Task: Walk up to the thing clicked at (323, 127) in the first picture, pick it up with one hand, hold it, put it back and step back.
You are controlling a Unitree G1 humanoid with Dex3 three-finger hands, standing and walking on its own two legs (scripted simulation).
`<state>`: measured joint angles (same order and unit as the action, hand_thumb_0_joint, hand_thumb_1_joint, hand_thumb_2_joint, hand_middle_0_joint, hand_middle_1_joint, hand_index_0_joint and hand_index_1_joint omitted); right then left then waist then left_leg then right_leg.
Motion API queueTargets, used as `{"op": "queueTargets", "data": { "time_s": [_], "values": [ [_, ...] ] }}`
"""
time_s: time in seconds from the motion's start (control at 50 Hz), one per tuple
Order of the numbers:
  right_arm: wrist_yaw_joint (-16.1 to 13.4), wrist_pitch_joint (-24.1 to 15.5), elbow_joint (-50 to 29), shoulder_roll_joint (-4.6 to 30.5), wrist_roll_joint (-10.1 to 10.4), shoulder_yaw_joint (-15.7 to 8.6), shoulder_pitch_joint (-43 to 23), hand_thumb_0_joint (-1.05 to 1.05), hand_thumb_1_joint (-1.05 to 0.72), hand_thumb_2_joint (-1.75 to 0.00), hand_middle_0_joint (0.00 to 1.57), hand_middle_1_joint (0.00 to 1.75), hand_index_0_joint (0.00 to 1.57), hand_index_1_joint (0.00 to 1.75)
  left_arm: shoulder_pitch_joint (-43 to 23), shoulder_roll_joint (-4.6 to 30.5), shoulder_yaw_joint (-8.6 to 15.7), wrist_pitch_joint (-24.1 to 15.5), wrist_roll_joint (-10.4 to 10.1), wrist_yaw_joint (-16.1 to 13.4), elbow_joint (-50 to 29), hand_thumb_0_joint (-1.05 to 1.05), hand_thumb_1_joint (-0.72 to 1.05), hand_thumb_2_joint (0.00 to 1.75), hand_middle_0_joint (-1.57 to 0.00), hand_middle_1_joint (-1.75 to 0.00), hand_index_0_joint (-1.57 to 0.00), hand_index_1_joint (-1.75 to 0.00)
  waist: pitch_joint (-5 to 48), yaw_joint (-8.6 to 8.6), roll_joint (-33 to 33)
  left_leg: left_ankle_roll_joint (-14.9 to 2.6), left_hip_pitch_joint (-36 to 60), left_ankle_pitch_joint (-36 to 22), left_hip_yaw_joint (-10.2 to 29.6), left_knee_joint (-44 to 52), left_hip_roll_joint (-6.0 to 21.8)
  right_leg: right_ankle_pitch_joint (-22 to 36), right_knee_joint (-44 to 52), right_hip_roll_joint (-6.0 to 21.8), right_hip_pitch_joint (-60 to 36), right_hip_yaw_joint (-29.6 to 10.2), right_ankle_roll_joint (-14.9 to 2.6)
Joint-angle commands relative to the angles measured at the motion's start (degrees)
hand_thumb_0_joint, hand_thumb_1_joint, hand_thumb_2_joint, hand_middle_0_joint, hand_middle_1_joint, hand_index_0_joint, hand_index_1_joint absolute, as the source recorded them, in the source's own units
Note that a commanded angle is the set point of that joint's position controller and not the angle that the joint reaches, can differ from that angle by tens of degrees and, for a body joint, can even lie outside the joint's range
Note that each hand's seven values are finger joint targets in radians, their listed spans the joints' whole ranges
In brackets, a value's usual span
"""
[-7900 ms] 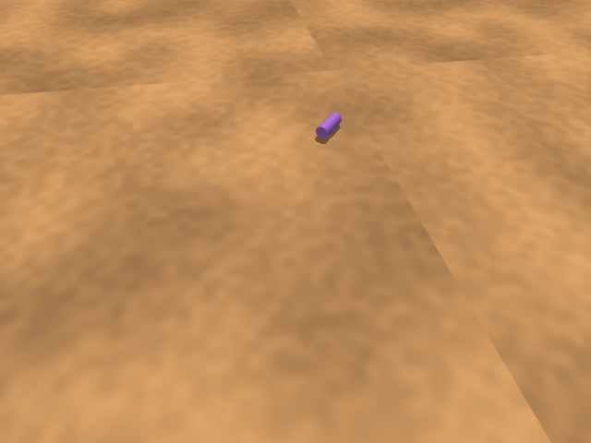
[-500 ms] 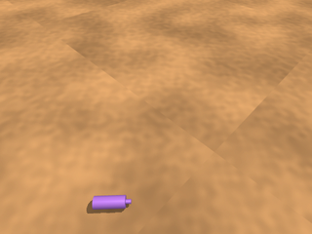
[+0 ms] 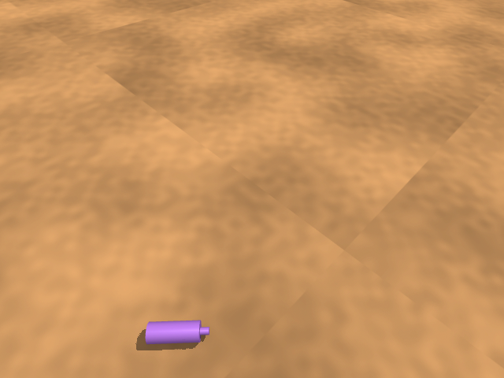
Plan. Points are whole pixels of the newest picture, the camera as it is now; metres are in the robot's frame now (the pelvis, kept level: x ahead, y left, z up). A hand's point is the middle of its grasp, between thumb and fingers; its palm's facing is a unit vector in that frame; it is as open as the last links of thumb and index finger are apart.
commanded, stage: stand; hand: left
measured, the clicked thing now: (178, 331) +0.46 +0.25 -0.75
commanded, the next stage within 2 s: none
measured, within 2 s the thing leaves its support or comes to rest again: neither
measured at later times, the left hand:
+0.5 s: hand out of the picture +0.08 +0.25 -0.16, palm faces -0.02 -0.94 -0.34, open 7.4 cm
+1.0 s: hand out of the picture +0.09 +0.24 -0.16, palm faces -0.02 -0.94 -0.34, open 7.4 cm
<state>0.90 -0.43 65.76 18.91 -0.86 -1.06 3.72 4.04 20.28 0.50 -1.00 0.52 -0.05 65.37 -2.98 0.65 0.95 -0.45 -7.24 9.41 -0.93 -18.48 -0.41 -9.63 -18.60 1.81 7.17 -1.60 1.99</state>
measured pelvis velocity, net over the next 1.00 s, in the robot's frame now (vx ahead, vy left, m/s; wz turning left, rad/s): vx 0.01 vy -0.01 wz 0.01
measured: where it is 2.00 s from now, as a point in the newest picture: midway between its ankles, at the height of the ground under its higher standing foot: outside the picture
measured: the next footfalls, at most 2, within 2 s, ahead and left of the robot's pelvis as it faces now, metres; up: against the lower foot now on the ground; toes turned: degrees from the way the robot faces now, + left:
none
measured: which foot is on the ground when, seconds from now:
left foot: down 0.00-1.00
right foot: down 0.00-1.00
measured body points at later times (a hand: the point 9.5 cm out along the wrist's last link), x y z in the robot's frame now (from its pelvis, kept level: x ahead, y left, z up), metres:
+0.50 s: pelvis +0.01 -0.01 +0.00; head +0.03 +0.00 +0.45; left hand +0.08 +0.29 -0.14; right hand +0.10 -0.31 -0.13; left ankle +0.01 +0.11 -0.75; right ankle +0.01 -0.14 -0.75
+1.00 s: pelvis +0.01 -0.01 +0.00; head +0.03 -0.01 +0.45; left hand +0.09 +0.29 -0.13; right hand +0.10 -0.31 -0.13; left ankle +0.01 +0.11 -0.75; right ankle +0.01 -0.14 -0.75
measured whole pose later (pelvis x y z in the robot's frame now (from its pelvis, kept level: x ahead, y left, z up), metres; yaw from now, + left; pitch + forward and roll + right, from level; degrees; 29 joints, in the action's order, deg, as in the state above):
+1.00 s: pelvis +0.01 -0.01 +0.00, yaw +1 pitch -2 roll +0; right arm 0.5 -0.4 65.6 19.7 -0.7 -0.6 4.8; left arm 5.5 20.1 0.2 -0.8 0.6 0.0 64.7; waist -3.0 0.5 0.4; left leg 0.7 -5.7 9.9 0.0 -17.4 0.7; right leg -10.1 -17.2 0.8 5.2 -0.6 0.9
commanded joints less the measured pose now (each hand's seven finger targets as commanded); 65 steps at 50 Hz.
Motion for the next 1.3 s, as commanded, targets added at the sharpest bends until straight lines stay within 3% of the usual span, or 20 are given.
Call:
{"op": "queueTargets", "data": {
  "time_s": [0.0,0.06,0.28,0.56,0.62,1.06,1.14,1.28],
  "values": [
    [-1.0,-1.4,-3.1,12.9,0.3,-2.1,-2.4,0.0,-0.9,-0.9,0.2,0.3,0.2,0.3,-1.7,11.8,2.0,-0.9,-0.1,-0.5,-3.6,0.0,0.9,0.9,-0.2,-0.3,-0.2,-0.3,5.9,-0.14,-2.2,-0.19,1.2,-5.0,5.7,3.9,7.5,5.7,2.6,5.4,-1.4,-4.0,-2.15],
    [-0.9,-1.3,-3.0,12.4,0.4,-2.1,-3.0,0.0,-0.9,-0.9,0.2,0.3,0.2,0.3,-1.6,11.8,2.0,-0.8,0.0,-0.4,-3.5,0.0,0.9,0.9,-0.2,-0.3,-0.2,-0.3,3.6,-0.26,-1.7,0.15,-0.2,-2.0,6.2,4.7,7.3,3.0,2.9,5.2,-0.3,-3.8,-2.27],
    [-1.0,-1.4,-3.3,13.1,0.4,-2.1,-3.1,0.0,-0.9,-0.9,0.2,0.3,0.2,0.3,-0.8,11.5,1.9,-1.0,0.0,-0.4,-4.1,0.0,0.9,0.9,-0.2,-0.3,-0.2,-0.3,7.0,-0.25,-1.7,-0.23,3.3,-8.4,5.6,2.6,7.7,8.5,2.8,5.7,-1.6,-3.8,-2.39],
    [-1.2,-1.2,-3.0,13.1,0.5,-1.7,-1.8,0.0,-0.9,-0.9,0.2,0.3,0.2,0.3,-0.2,11.6,1.8,-0.8,-0.1,-0.6,-4.0,0.0,0.9,0.9,-0.2,-0.3,-0.2,-0.3,5.9,-0.31,-1.2,-0.15,2.4,-9.5,5.4,2.8,7.8,9.9,2.9,5.9,-2.6,-3.5,-2.43],
    [-1.3,-1.3,-3.2,13.1,0.5,-1.8,-2.1,0.0,-0.9,-0.9,0.2,0.3,0.2,0.3,-0.6,12.0,1.9,-0.8,0.0,-0.7,-4.0,0.0,0.9,0.9,-0.2,-0.3,-0.2,-0.3,6.8,-0.31,-1.1,-0.18,3.6,-12.4,5.6,2.5,8.2,11.8,2.1,5.9,-3.2,-3.3,-2.62],
    [-1.1,-1.1,-3.5,13.2,0.6,-1.6,-1.3,0.0,-0.9,-0.9,0.2,0.3,0.2,0.3,-0.2,12.0,1.7,-0.9,0.0,-0.6,-4.1,0.0,0.9,0.9,-0.2,-0.3,-0.2,-0.3,5.8,-0.29,-1.5,-0.2,3.7,-9.5,5.6,3.0,8.1,9.9,3.4,5.7,-2.6,-3.5,-2.68],
    [-1.3,-1.2,-3.4,13.0,0.4,-1.4,-0.6,0.0,-0.9,-0.9,0.2,0.3,0.2,0.3,-0.3,12.2,1.7,-0.7,-0.1,-0.5,-4.3,0.0,0.9,0.9,-0.2,-0.3,-0.2,-0.3,4.1,-0.31,-1.9,-0.13,2.2,-6.1,5.4,3.8,7.8,6.9,3.9,5.7,-1.7,-3.8,-2.8],
    [-1.2,-1.1,-3.5,13.0,0.4,-1.5,-0.2,0.0,-0.9,-0.9,0.2,0.3,0.2,0.3,0.4,12.4,1.6,-0.8,0.0,-0.5,-4.2,0.0,0.9,0.9,-0.2,-0.3,-0.2,-0.3,3.9,-0.48,-0.9,-0.11,2.1,-5.3,5.8,3.7,7.7,5.4,3.9,5.5,-1.4,-3.7,-2.84]
  ]
}}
